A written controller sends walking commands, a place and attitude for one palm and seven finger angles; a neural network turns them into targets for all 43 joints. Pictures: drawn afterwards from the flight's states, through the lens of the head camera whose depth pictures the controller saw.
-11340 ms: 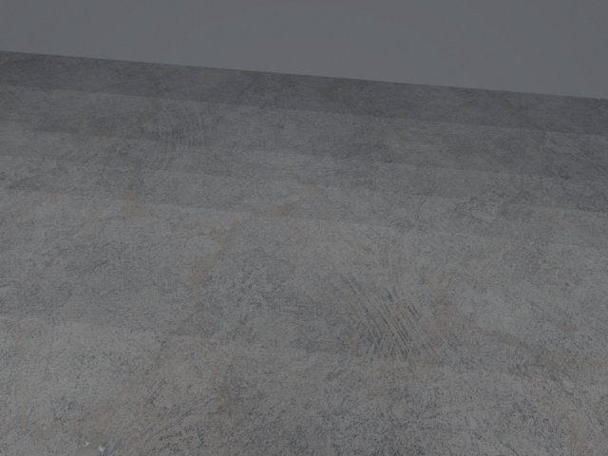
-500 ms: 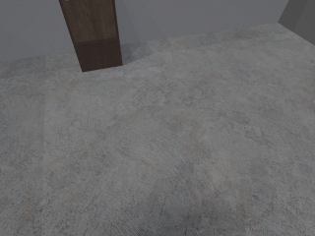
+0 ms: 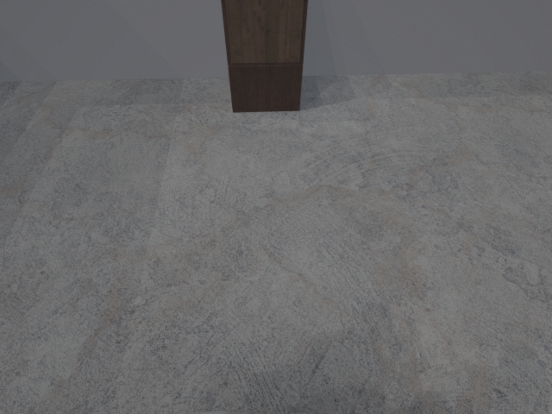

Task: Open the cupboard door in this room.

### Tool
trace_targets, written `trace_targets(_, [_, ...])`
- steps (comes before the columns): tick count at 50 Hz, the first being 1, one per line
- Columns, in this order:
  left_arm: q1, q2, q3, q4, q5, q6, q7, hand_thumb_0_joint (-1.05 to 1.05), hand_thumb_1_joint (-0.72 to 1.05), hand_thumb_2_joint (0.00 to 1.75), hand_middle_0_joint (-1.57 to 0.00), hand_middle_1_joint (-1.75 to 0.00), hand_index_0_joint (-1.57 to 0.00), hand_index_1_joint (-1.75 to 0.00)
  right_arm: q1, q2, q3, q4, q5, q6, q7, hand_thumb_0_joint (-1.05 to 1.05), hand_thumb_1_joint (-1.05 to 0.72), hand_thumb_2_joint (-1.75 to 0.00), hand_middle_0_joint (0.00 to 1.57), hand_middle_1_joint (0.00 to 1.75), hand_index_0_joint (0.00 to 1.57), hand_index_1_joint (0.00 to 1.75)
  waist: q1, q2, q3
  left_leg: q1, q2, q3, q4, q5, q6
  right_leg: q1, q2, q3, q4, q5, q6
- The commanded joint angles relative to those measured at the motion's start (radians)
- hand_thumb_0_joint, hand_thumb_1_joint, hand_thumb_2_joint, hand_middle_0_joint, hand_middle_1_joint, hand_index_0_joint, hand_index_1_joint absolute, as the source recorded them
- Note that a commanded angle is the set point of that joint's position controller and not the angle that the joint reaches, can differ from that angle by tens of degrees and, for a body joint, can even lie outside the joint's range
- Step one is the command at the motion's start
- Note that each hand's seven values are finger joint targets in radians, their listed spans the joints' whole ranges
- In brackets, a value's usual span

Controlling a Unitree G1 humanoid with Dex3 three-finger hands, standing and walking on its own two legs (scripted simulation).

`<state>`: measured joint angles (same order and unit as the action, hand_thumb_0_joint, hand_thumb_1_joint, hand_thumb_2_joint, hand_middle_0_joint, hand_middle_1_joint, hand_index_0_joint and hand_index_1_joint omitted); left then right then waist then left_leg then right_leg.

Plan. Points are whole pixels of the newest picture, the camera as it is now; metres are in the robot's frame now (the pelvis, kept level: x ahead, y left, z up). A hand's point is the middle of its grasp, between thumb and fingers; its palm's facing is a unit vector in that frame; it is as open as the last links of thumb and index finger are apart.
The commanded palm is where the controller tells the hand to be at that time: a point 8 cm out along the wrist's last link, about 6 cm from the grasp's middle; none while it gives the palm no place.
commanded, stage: stand and wait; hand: left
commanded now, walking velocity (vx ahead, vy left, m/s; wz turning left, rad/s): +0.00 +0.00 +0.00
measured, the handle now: out of the picture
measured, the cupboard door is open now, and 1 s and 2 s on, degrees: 0 0 0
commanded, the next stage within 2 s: turn or walk to find it in 0.08 s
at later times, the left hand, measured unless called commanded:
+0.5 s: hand out of the picture +0.03 +0.20 -0.17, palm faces +0.08 -0.97 -0.23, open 7.3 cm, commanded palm none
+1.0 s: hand out of the picture -0.01 +0.19 -0.18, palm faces +0.14 -0.97 -0.19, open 7.3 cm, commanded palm none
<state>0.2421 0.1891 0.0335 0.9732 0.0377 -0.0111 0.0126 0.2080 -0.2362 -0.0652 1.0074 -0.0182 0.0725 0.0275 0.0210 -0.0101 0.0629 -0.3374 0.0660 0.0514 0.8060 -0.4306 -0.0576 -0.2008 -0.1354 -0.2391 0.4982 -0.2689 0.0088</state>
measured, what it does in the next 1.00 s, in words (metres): steps on the spot: left foot, then right foot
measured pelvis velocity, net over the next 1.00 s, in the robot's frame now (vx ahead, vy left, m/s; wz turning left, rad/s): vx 0.00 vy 0.02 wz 0.09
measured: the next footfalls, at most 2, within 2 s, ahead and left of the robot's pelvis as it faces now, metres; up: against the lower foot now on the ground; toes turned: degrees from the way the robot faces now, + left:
left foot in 0.06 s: +0.03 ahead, +0.15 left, +0.00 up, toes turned +6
right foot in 0.40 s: +0.07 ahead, -0.09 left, +0.00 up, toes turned -4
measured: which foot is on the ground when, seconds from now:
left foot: up 0.00-0.04, down 0.06-1.00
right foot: down 0.00-0.06, up 0.08-0.38, down 0.40-1.00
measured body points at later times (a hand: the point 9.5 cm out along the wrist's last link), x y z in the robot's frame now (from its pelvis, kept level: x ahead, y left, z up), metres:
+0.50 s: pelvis +0.01 +0.02 +0.00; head +0.01 +0.00 +0.45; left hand +0.03 +0.25 -0.15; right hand +0.08 -0.21 -0.17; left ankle -0.01 +0.14 -0.74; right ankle +0.03 -0.09 -0.74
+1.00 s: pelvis +0.00 +0.02 +0.00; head +0.01 +0.02 +0.45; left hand -0.01 +0.24 -0.16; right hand +0.02 -0.19 -0.16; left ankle -0.01 +0.15 -0.74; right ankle +0.03 -0.09 -0.74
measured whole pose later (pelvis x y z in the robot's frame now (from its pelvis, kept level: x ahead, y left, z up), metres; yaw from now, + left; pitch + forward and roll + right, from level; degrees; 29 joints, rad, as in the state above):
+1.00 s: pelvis +0.00 +0.02 +0.00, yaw +5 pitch -2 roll +0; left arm 0.25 0.15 0.01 1.14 0.01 0.01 0.03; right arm 0.28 -0.13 -0.01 1.14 -0.01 0.01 -0.02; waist 0.01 0.01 0.05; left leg -0.17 0.02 0.01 0.46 -0.26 -0.01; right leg -0.20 -0.06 -0.14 0.47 -0.23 0.00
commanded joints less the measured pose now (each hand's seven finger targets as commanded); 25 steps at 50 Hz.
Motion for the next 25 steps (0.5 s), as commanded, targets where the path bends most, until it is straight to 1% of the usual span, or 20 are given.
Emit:
trace_targets(1, [0.035,0.204,0.047,-0.004,-0.018,0.002,0.011,0.00,0.90,0.90,-0.20,-0.30,-0.20,-0.30,0.034,-0.034,0.009,-0.053,0.004,-0.063,-0.016,0.00,-0.90,-0.90,0.20,0.30,0.20,0.30,-0.024,-0.123,-0.089,0.178,-0.042,0.057,-0.386,0.217,0.021,0.019,-0.153,0.133,-0.043,0.243,-0.054])
trace_targets(2, [0.045,0.161,0.037,-0.008,-0.027,0.007,0.009,0.00,0.90,0.90,-0.20,-0.30,-0.20,-0.30,0.066,-0.089,0.000,-0.039,0.003,-0.075,-0.021,0.00,-0.90,-0.90,0.20,0.30,0.20,0.30,-0.038,0.020,-0.132,0.315,0.039,-0.030,-0.461,0.325,0.044,-0.067,-0.099,0.089,0.075,0.177,-0.004])
trace_targets(3, [0.046,0.107,0.022,-0.022,-0.030,0.012,0.004,0.00,0.90,0.90,-0.20,-0.30,-0.20,-0.30,0.092,-0.170,-0.016,-0.039,-0.002,-0.078,-0.025,0.00,-0.90,-0.90,0.20,0.30,0.20,0.30,-0.047,0.235,-0.141,0.388,0.223,-0.255,-0.470,0.499,0.114,-0.229,-0.004,0.058,0.210,-0.091,0.044])
trace_targets(4, [0.019,0.085,0.010,-0.035,-0.025,0.017,0.006,0.00,0.90,0.90,-0.20,-0.30,-0.20,-0.30,0.105,-0.196,-0.018,-0.031,-0.002,-0.073,-0.035,0.00,-0.90,-0.90,0.20,0.30,0.20,0.30,-0.062,0.260,-0.101,0.331,0.310,-0.307,-0.497,0.613,0.194,-0.267,0.022,0.102,0.322,-0.317,0.050])
trace_targets(5, [-0.026,0.086,0.011,-0.025,-0.024,0.033,0.012,0.00,0.90,0.90,-0.20,-0.30,-0.20,-0.30,0.092,-0.185,-0.015,-0.014,-0.005,-0.077,-0.049,0.00,-0.90,-0.90,0.20,0.30,0.20,0.30,-0.074,0.312,-0.085,0.270,0.297,-0.303,-0.521,0.623,0.206,-0.259,0.017,0.166,0.404,-0.324,0.054])
trace_targets(7, [-0.029,0.103,0.019,0.009,-0.028,0.036,0.003,0.00,0.90,0.90,-0.20,-0.30,-0.20,-0.30,0.006,-0.134,0.001,-0.018,-0.001,-0.076,-0.057,0.00,-0.90,-0.90,0.20,0.30,0.20,0.30,-0.037,0.253,-0.027,0.217,0.232,-0.222,-0.496,0.694,0.211,-0.257,0.011,0.194,0.472,-0.230,0.049])
trace_targets(8, [-0.009,0.105,0.019,0.024,-0.029,0.034,-0.001,0.00,0.90,0.90,-0.20,-0.30,-0.20,-0.30,-0.017,-0.127,0.005,-0.021,0.001,-0.079,-0.057,0.00,-0.90,-0.90,0.20,0.30,0.20,0.30,-0.023,0.208,-0.033,0.220,0.216,-0.196,-0.488,0.714,0.207,-0.250,0.013,0.188,0.479,-0.203,0.054])
trace_targets(10, [0.013,0.085,0.013,0.039,-0.028,0.033,-0.002,0.00,0.90,0.90,-0.20,-0.30,-0.20,-0.30,-0.019,-0.128,0.003,-0.017,0.003,-0.082,-0.057,0.00,-0.90,-0.90,0.20,0.30,0.20,0.30,-0.018,0.158,-0.065,0.269,0.193,-0.163,-0.472,0.763,0.210,-0.248,0.024,0.186,0.449,-0.178,0.064])
trace_targets(12, [0.005,0.070,0.007,0.042,-0.027,0.033,0.003,0.00,0.90,0.90,-0.20,-0.30,-0.20,-0.30,0.000,-0.114,-0.004,-0.005,0.002,-0.082,-0.058,0.00,-0.90,-0.90,0.20,0.30,0.20,0.30,-0.031,0.138,-0.069,0.274,0.194,-0.158,-0.469,0.762,0.217,-0.222,0.031,0.183,0.384,-0.175,0.065])
trace_targets(14, [0.005,0.058,-0.001,0.046,-0.027,0.029,0.006,0.00,0.90,0.90,-0.20,-0.30,-0.20,-0.30,-0.003,-0.110,-0.004,0.004,0.000,-0.080,-0.058,0.00,-0.90,-0.90,0.20,0.30,0.20,0.30,-0.031,0.134,-0.065,0.256,0.192,-0.165,-0.463,0.736,0.216,-0.169,0.041,0.177,0.270,-0.177,0.060])
trace_targets(16, [0.046,0.051,-0.006,0.064,-0.025,0.025,0.009,0.00,0.90,0.90,-0.20,-0.30,-0.20,-0.30,-0.019,-0.108,-0.002,0.011,0.000,-0.078,-0.057,0.00,-0.90,-0.90,0.20,0.30,0.20,0.30,-0.013,0.144,-0.061,0.224,0.175,-0.165,-0.453,0.666,0.202,-0.103,0.054,0.159,0.161,-0.108,0.057])
trace_targets(17, [0.076,0.053,-0.009,0.080,-0.024,0.022,0.011,0.00,0.90,0.90,-0.20,-0.30,-0.20,-0.30,-0.027,-0.100,-0.001,0.014,0.004,-0.077,-0.056,0.00,-0.90,-0.90,0.20,0.30,0.20,0.30,0.000,0.138,-0.063,0.195,0.161,-0.159,-0.437,0.604,0.187,-0.048,0.058,0.153,0.086,-0.042,0.055])
trace_targets(18, [0.103,0.063,-0.009,0.094,-0.022,0.015,0.012,0.00,0.90,0.90,-0.20,-0.30,-0.20,-0.30,-0.030,-0.092,0.001,0.018,0.008,-0.078,-0.055,0.00,-0.90,-0.90,0.20,0.30,0.20,0.30,0.013,0.114,-0.063,0.169,0.135,-0.147,-0.405,0.543,0.160,0.011,0.055,0.153,-0.022,0.051,0.053])
trace_targets(19, [0.124,0.082,-0.009,0.103,-0.018,0.005,0.016,0.00,0.90,0.90,-0.20,-0.30,-0.20,-0.30,-0.024,-0.063,0.005,0.024,0.011,-0.081,-0.053,0.00,-0.90,-0.90,0.20,0.30,0.20,0.30,0.019,0.057,-0.064,0.133,0.094,-0.119,-0.356,0.446,0.118,0.069,0.021,0.190,-0.113,0.149,0.044])
trace_targets(20, [0.105,0.123,-0.009,0.100,-0.015,-0.004,0.020,0.00,0.90,0.90,-0.20,-0.30,-0.20,-0.30,-0.002,-0.023,0.014,0.022,0.018,-0.079,-0.049,0.00,-0.90,-0.90,0.20,0.30,0.20,0.30,-0.005,-0.054,-0.054,0.080,0.036,-0.075,-0.317,0.306,0.077,0.092,-0.071,0.302,-0.143,0.225,0.007])
trace_targets(21, [0.074,0.148,-0.007,0.094,-0.017,-0.006,0.019,0.00,0.90,0.90,-0.20,-0.30,-0.20,-0.30,0.012,0.005,0.024,0.024,0.019,-0.074,-0.045,0.00,-0.90,-0.90,0.20,0.30,0.20,0.30,-0.021,-0.123,-0.031,0.064,-0.019,-0.041,-0.317,0.165,0.053,0.060,-0.147,0.362,-0.169,0.240,-0.045])
trace_targets(22, [0.057,0.175,0.005,0.089,-0.020,-0.011,0.016,0.00,0.90,0.90,-0.20,-0.30,-0.20,-0.30,0.010,-0.002,0.023,0.026,0.011,-0.058,-0.047,0.00,-0.90,-0.90,0.20,0.30,0.20,0.30,-0.012,-0.281,-0.008,0.081,-0.038,-0.024,-0.274,0.046,0.041,-0.016,-0.171,0.416,-0.236,0.154,-0.090])
trace_targets(23, [0.045,0.153,0.003,0.089,-0.019,-0.009,0.017,0.00,0.90,0.90,-0.20,-0.30,-0.20,-0.30,0.002,-0.018,0.018,0.031,0.006,-0.053,-0.047,0.00,-0.90,-0.90,0.20,0.30,0.20,0.30,-0.011,-0.268,0.030,0.094,-0.025,-0.031,-0.231,0.016,0.043,-0.070,-0.165,0.415,-0.264,0.113,-0.113])
trace_targets(24, [0.027,0.138,0.000,0.088,-0.019,-0.007,0.017,0.00,0.90,0.90,-0.20,-0.30,-0.20,-0.30,0.024,-0.010,0.021,0.045,0.005,-0.055,-0.048,0.00,-0.90,-0.90,0.20,0.30,0.20,0.30,-0.020,-0.210,0.042,0.100,-0.017,-0.039,-0.234,0.042,0.047,-0.076,-0.146,0.390,-0.248,0.120,-0.118])
trace_targets(25, [0.015,0.135,0.003,0.085,-0.023,-0.007,0.016,0.00,0.90,0.90,-0.20,-0.30,-0.20,-0.30,0.051,-0.006,0.026,0.059,0.006,-0.059,-0.049,0.00,-0.90,-0.90,0.20,0.30,0.20,0.30,-0.030,-0.147,0.014,0.104,-0.014,-0.044,-0.258,0.088,0.048,-0.041,-0.137,0.355,-0.209,0.170,-0.115])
